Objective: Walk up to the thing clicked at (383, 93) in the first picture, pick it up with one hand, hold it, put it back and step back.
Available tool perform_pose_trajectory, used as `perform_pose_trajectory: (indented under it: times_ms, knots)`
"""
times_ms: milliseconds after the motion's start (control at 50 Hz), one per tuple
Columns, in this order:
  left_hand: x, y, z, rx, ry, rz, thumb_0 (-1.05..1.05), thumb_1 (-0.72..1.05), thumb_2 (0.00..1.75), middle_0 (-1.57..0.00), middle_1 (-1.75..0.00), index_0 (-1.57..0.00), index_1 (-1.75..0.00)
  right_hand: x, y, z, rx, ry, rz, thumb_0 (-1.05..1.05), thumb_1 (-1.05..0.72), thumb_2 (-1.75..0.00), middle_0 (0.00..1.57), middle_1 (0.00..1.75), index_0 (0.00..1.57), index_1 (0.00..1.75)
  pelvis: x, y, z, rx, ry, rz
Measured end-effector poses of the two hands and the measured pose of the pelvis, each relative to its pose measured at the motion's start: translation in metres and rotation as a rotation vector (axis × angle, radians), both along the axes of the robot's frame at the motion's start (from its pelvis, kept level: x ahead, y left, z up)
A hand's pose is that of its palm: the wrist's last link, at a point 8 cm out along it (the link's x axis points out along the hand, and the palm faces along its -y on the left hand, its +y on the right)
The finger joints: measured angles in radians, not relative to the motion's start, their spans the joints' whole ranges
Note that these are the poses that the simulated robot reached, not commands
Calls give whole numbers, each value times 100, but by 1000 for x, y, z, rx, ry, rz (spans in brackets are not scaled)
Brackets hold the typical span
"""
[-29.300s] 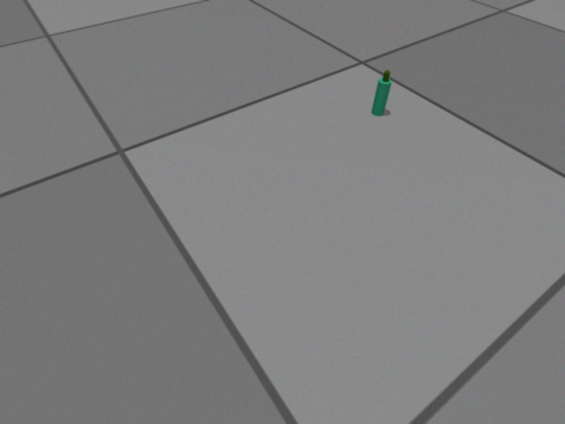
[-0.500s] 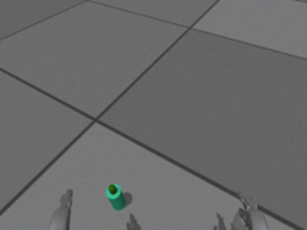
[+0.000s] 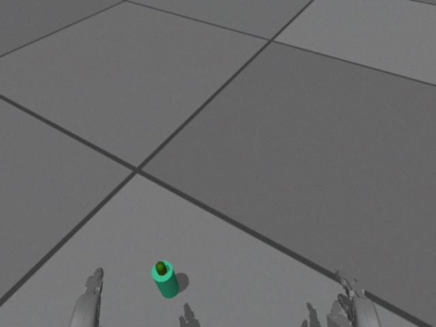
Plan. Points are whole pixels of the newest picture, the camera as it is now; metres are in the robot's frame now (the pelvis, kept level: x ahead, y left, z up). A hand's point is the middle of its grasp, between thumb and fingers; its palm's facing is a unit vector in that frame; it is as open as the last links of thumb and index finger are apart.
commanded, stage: home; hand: left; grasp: from the side
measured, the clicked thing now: (165, 277) +0.40 +0.21 -0.58
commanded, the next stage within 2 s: stand in 0.72 s
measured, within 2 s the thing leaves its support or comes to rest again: neither
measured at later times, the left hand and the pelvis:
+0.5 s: hand (123, 320) +0.17 +0.18 -0.06, palm faces +0.10 -0.96 -0.28, open 17.5 cm; pelvis +0.00 +0.00 +0.00, yaw +0 degrees
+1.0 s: hand (119, 320) +0.17 +0.18 -0.06, palm faces +0.10 -0.96 -0.28, open 16.0 cm; pelvis +0.00 +0.00 +0.00, yaw +0 degrees
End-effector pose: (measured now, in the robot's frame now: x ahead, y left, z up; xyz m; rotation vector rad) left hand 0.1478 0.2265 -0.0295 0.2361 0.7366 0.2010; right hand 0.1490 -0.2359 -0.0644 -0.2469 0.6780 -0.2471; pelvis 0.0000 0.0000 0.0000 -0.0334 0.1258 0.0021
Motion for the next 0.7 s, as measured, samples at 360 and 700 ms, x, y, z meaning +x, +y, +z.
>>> perform_pose_trajectory:
  times_ms: [360, 700]
  knots:
    - [-1, 0, 0, 2, 3, 1, -1, -56, 5, -5, -6, -5, -6, -5, 0, -2, 1, 10, -1, 2, -90, -90, 20, 30, 21, 30, 0, 0, 0, 1, 0, -1]
    - [0, 1, -1, -2, 5, 1, -1, -56, 5, -5, -6, -5, -6, 0, -1, 1, -9, 2, -4, 2, -90, -90, 20, 30, 21, 30, 1, 1, 1, -1, 2, 0]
